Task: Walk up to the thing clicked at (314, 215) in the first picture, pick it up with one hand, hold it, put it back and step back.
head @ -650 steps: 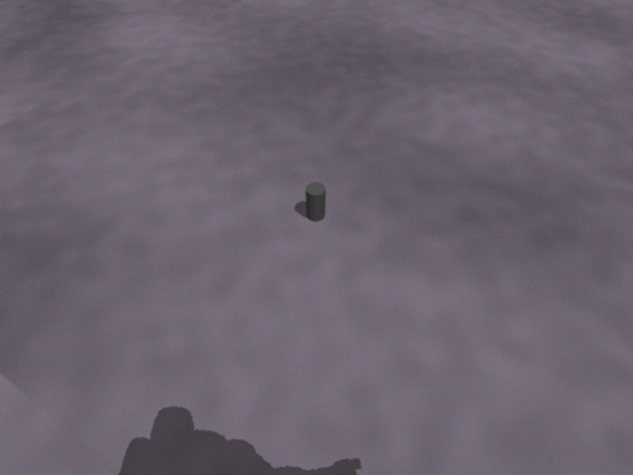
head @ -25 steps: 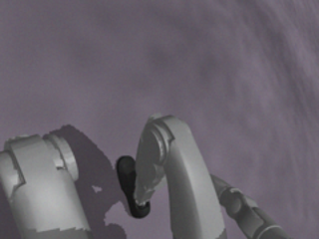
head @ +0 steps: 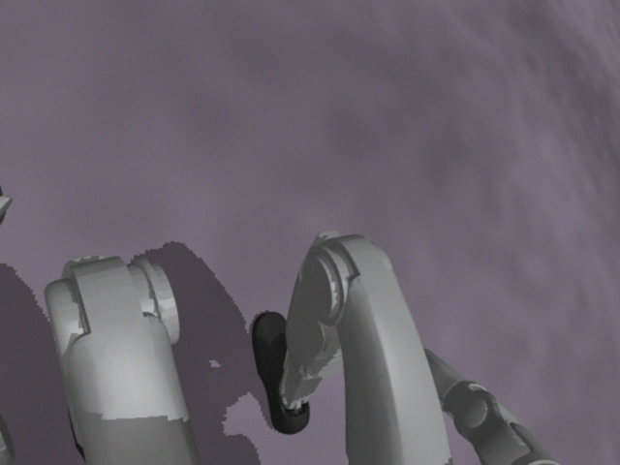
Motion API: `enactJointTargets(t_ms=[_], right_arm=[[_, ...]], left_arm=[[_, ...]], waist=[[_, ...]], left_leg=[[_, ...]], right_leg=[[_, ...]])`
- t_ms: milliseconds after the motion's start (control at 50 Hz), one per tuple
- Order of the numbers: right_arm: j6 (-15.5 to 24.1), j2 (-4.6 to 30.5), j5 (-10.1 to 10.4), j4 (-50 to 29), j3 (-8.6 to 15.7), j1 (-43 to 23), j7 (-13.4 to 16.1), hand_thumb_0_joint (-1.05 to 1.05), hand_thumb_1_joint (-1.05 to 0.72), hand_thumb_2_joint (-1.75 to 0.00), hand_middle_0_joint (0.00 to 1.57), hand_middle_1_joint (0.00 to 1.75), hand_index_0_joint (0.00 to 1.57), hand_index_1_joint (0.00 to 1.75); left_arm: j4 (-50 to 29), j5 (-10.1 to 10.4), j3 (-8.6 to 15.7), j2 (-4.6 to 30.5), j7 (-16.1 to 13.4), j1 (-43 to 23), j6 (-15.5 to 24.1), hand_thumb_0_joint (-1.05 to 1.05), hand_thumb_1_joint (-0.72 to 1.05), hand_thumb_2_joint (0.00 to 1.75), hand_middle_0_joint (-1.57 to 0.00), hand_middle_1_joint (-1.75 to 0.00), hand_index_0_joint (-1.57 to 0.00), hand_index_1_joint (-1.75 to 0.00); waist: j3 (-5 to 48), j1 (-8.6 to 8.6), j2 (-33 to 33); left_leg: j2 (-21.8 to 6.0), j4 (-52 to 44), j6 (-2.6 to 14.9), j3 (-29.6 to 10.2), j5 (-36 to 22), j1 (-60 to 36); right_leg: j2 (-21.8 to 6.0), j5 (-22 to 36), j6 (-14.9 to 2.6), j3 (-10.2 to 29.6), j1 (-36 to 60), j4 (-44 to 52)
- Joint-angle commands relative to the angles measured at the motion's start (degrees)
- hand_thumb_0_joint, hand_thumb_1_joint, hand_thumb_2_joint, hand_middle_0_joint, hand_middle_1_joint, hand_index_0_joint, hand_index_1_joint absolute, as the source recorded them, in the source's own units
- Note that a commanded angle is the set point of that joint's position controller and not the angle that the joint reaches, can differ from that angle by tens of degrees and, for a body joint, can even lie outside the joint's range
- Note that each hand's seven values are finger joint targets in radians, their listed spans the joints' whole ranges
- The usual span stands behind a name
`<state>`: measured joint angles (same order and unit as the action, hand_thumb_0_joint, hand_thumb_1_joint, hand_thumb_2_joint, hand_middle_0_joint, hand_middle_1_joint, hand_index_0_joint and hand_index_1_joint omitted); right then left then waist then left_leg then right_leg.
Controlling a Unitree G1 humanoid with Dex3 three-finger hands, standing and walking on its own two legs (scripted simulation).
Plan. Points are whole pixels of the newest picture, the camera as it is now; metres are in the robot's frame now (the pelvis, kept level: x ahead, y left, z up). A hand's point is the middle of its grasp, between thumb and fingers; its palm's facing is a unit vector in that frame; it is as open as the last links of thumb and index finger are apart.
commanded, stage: settle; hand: left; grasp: from the side
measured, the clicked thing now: out of the picture +0.41 +0.32 -0.17
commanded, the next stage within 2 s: lift in 1.64 s
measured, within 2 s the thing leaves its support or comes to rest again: neither
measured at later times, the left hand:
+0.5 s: hand out of the picture +0.38 +0.33 -0.03, palm faces +0.40 -0.92 -0.06, open 11.4 cm
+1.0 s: hand out of the picture +0.40 +0.31 +0.02, palm faces +0.39 -0.92 -0.05, open 11.4 cm
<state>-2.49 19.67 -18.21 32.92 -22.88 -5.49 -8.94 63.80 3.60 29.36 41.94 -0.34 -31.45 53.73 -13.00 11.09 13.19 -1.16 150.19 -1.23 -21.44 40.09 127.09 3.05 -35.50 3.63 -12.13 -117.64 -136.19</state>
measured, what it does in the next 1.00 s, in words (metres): rises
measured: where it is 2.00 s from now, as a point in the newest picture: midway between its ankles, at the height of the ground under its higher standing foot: (208, 424)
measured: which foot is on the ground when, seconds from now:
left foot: down 0.00-1.00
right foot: down 0.00-1.00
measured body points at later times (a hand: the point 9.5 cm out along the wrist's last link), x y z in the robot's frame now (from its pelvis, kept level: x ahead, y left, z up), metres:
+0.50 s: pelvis +0.01 -0.01 +0.03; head +0.20 +0.12 +0.42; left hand +0.35 +0.37 -0.03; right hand +0.20 -0.24 -0.07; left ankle +0.08 +0.13 -0.26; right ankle +0.14 -0.13 -0.26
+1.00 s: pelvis +0.02 -0.02 +0.06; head +0.22 +0.06 +0.46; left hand +0.37 +0.35 +0.03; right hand +0.20 -0.27 -0.06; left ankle +0.08 +0.13 -0.26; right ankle +0.14 -0.13 -0.26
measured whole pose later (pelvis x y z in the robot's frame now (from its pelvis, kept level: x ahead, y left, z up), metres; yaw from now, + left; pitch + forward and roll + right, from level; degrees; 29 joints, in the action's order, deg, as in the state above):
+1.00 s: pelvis +0.02 -0.02 +0.06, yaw +9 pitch +31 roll -6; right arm -2.5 16.7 -5.5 39.2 -2.7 3.5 -3.7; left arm 47.9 7.7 27.5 23.7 11.1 -30.4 34.7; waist 5.0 5.8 1.0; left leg -2.2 134.2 -2.6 -8.8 40.0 125.4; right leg -0.7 -39.5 1.2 -3.3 -122.0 -130.5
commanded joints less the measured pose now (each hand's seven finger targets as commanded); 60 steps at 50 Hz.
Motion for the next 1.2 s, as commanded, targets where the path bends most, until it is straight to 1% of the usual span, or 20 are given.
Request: enactJointTargets(t_ms=[0, 60, 100, 120, 160, 180, 240, 280, 320, 380, 420, 440, 480, 520, 560, 640, 700, 780, 840, 1180], right_arm=[[-0.11, 19.11, 2.13, -1.81, 10.21, 2.71, 1.39, 0.00, -0.91, -0.90, 0.20, 0.30, 0.20, 0.30], [0.03, 18.24, 3.66, -1.10, 12.21, 4.78, 1.52, 0.00, -0.90, -0.90, 0.20, 0.30, 0.20, 0.30], [-0.01, 16.93, 4.76, -0.06, 13.01, 6.27, 1.49, 0.00, -0.90, -0.90, 0.20, 0.30, 0.20, 0.30], [0.06, 17.13, 5.35, -0.84, 13.93, 5.89, 1.68, 0.00, -0.90, -0.90, 0.20, 0.30, 0.20, 0.30], [-0.13, 15.91, 6.27, -0.02, 14.38, 6.75, 1.73, 0.00, -0.89, -0.90, 0.20, 0.30, 0.20, 0.30], [-0.12, 15.76, 6.63, 0.12, 15.16, 7.32, 1.90, 0.00, -0.89, -0.90, 0.20, 0.30, 0.20, 0.30], [-0.44, 14.90, 7.87, 0.47, 16.48, 8.14, 2.22, 0.00, -0.89, -0.90, 0.20, 0.30, 0.20, 0.30], [-0.31, 14.06, 8.46, 0.32, 17.24, 8.49, 2.54, 0.00, -0.89, -0.90, 0.20, 0.30, 0.20, 0.30], [-0.30, 13.37, 9.23, 0.85, 18.00, 9.41, 2.91, 0.00, -0.89, -0.90, 0.20, 0.30, 0.20, 0.30], [-0.37, 12.54, 10.11, 0.22, 18.74, 9.74, 3.37, 0.00, -0.89, -0.90, 0.20, 0.30, 0.20, 0.30], [-0.37, 12.19, 10.62, 1.22, 19.64, 10.71, 3.86, 0.00, -0.89, -0.90, 0.20, 0.30, 0.20, 0.30], [-0.38, 11.68, 10.61, 1.68, 19.76, 11.75, 3.88, 0.00, -0.90, -0.90, 0.20, 0.30, 0.20, 0.30], [-0.22, 11.19, 11.09, 2.55, 20.53, 12.38, 4.25, 0.00, -0.90, -0.90, 0.20, 0.30, 0.20, 0.30], [-0.17, 11.06, 11.34, 2.24, 20.72, 12.62, 4.36, 0.00, -0.89, -0.90, 0.20, 0.30, 0.20, 0.30], [-0.17, 10.59, 11.39, 2.86, 21.38, 13.87, 4.68, 0.00, -0.90, -0.90, 0.20, 0.30, 0.20, 0.30], [-0.11, 9.73, 11.94, 2.48, 21.91, 13.89, 4.84, 0.00, -0.90, -0.90, 0.20, 0.30, 0.20, 0.30], [0.05, 9.54, 12.03, 2.76, 22.53, 14.66, 5.09, 0.00, -0.91, -0.90, 0.20, 0.30, 0.20, 0.30], [0.32, 8.94, 12.57, 2.75, 23.29, 14.38, 5.47, 0.00, -0.91, -0.90, 0.20, 0.30, 0.20, 0.30], [0.58, 9.02, 12.54, 2.86, 23.83, 14.64, 5.66, 0.00, -0.91, -0.91, 0.20, 0.30, 0.20, 0.30], [2.03, 8.03, 12.95, 3.69, 24.91, 15.83, 6.52, 0.00, -0.91, -0.91, 0.20, 0.30, 0.20, 0.30]], left_arm=[[-18.77, 1.84, -1.60, 8.67, 1.85, -15.04, 2.81, 0.00, 0.16, 1.28, -1.26, -1.41, -1.26, -1.43], [-21.80, 2.69, -1.76, 6.91, 2.81, -13.62, 0.20, 0.00, 0.17, 1.26, -1.25, -1.39, -1.25, -1.40], [-22.09, 3.18, -4.01, 3.47, 3.52, -14.13, -1.58, 0.00, 0.18, 1.27, -1.26, -1.40, -1.26, -1.42], [-22.73, 3.37, -2.84, 4.02, 3.44, -14.52, -2.33, 0.00, 0.18, 1.27, -1.27, -1.40, -1.27, -1.42], [-22.26, 3.69, -4.12, 1.85, 4.03, -14.18, -3.65, 0.00, 0.18, 1.26, -1.24, -1.39, -1.25, -1.40], [-26.77, 3.91, -2.76, 3.83, 4.28, -16.72, -3.58, 0.00, 0.17, 1.26, -1.24, -1.38, -1.24, -1.40], [-23.86, 3.86, -4.19, 0.62, 5.83, -11.78, -5.85, 0.00, 0.17, 1.24, -1.23, -1.37, -1.23, -1.38], [-27.89, 4.57, -4.72, 0.15, 6.38, -14.60, -6.38, 0.00, 0.15, 1.23, -1.23, -1.36, -1.23, -1.38], [-30.83, 5.56, -2.85, 1.26, 6.56, -16.33, -6.67, 0.00, 0.13, 1.21, -1.21, -1.34, -1.21, -1.36], [-28.04, 6.19, -3.61, -1.54, 7.40, -12.96, -8.04, 0.00, 0.10, 1.23, -1.20, -1.34, -1.20, -1.36], [-31.61, 6.20, -1.56, 1.32, 7.51, -15.33, -7.87, 0.00, 0.09, 1.21, -1.20, -1.34, -1.19, -1.36], [-33.54, 6.14, -2.92, 0.52, 7.95, -17.46, -7.93, 0.00, 0.08, 1.21, -1.19, -1.33, -1.19, -1.35], [-32.89, 6.51, -1.71, 0.59, 8.74, -15.21, -8.77, 0.00, 0.08, 1.20, -1.18, -1.32, -1.18, -1.34], [-29.18, 6.96, -2.87, -2.77, 9.66, -13.96, -9.60, 0.00, 0.06, 1.21, -1.17, -1.32, -1.17, -1.34], [-33.76, 6.63, -0.01, 1.13, 9.47, -16.44, -9.39, 0.00, 0.04, 1.19, -1.16, -1.30, -1.16, -1.33], [-27.74, 6.87, -0.57, -2.73, 10.62, -11.26, -11.31, 0.00, -0.01, 1.22, -1.18, -1.33, -1.18, -1.36], [-30.99, 6.76, 1.23, -0.13, 11.12, -14.79, -11.38, 0.00, -0.03, 1.19, -1.19, -1.33, -1.19, -1.35], [-28.41, 6.87, 1.06, -2.81, 11.27, -14.13, -12.46, 0.00, -0.04, 1.22, -1.19, -1.34, -1.18, -1.36], [-30.50, 6.67, 1.88, -1.79, 11.37, -14.96, -12.47, 0.00, -0.03, 1.20, -1.19, -1.32, -1.19, -1.35], [-31.13, 5.87, -0.35, -4.50, 11.24, -18.36, -13.17, 0.00, 0.00, 1.26, -1.23, -1.37, -1.22, -1.39]], waist=[[37.72, 3.36, -35.52], [41.06, 1.25, -35.51], [40.02, 1.39, -35.16], [39.78, 1.07, -33.49], [38.62, 0.76, -31.51], [40.73, -0.21, -32.68], [42.30, -1.40, -32.47], [44.66, -1.56, -32.04], [47.35, -2.77, -32.28], [47.85, -2.60, -29.78], [50.19, -3.91, -30.28], [51.98, -3.15, -31.70], [52.90, -4.10, -30.07], [51.83, -2.90, -28.11], [55.24, -4.60, -28.77], [54.51, -4.54, -24.07], [57.82, -5.77, -24.58], [55.22, -5.69, -21.54], [57.12, -6.51, -22.62], [57.51, -5.66, -24.40]], left_leg=[[-2.84, -22.53, -0.39, 8.21, -5.27, -24.98], [-2.48, -23.70, -0.24, 9.02, -5.60, -26.08], [-2.21, -24.77, -0.07, 9.15, -3.48, -24.92], [-2.12, -25.17, 0.22, 9.17, -2.13, -23.73], [-1.71, -26.13, 0.63, 9.72, 1.25, -21.68], [-1.63, -26.45, 0.69, 10.09, 1.11, -22.73], [-1.42, -27.85, 0.52, 10.69, 0.17, -24.64], [-1.11, -27.69, 0.73, 11.61, -0.42, -24.88], [-0.82, -28.36, 0.79, 12.28, -1.37, -25.68], [-0.44, -28.87, 1.20, 13.19, -1.27, -24.41], [-0.40, -29.14, 1.22, 13.93, -2.58, -25.87], [-0.38, -29.19, 1.05, 14.15, -4.15, -27.15], [-0.41, -28.83, 1.28, 14.84, -6.10, -27.34], [-0.15, -29.04, 1.43, 15.00, -6.94, -26.25], [-0.19, -29.05, 1.34, 15.65, -8.48, -27.84], [-0.01, -29.06, 1.87, 16.84, -8.69, -24.97], [0.04, -28.88, 1.97, 17.70, -10.11, -25.58], [0.13, -29.57, 2.41, 18.46, -7.84, -22.74], [0.11, -30.25, 2.39, 18.65, -8.27, -24.45], [0.06, -34.80, 1.96, 18.63, -6.88, -29.94]], right_leg=[[1.48, 9.31, -4.91, -4.14, 11.25, 9.17], [1.23, 9.13, -5.14, -3.28, 10.75, 9.45], [0.95, 7.41, -5.33, -2.87, 8.70, 9.52], [0.87, 6.25, -5.33, -2.75, 7.94, 9.90], [0.60, 3.33, -5.25, -2.17, 7.28, 11.19], [0.56, 3.57, -5.40, -1.71, 7.49, 11.41], [0.00, 3.42, -5.67, -0.65, 6.28, 11.25], [-0.01, 3.49, -5.83, 0.14, 6.84, 12.27], [-0.28, 3.78, -5.94, 0.84, 7.57, 12.42], [-0.57, 3.15, -5.84, 1.63, 8.59, 13.60], [-0.77, 3.78, -5.92, 2.49, 8.79, 13.97], [-0.78, 4.94, -5.99, 2.76, 9.56, 13.89], [-0.82, 6.08, -5.99, 3.43, 10.02, 14.26], [-1.14, 6.83, -5.81, 3.57, 10.70, 14.87], [-1.26, 7.60, -5.78, 4.09, 12.39, 15.26], [-1.47, 7.44, -5.23, 4.83, 15.26, 16.95], [-1.68, 8.79, -5.09, 5.71, 17.64, 17.34], [-1.73, 6.69, -4.90, 6.42, 17.53, 19.24], [-1.82, 6.83, -5.00, 6.63, 18.30, 19.49], [-2.31, 4.77, -5.59, 6.77, 16.33, 21.59]])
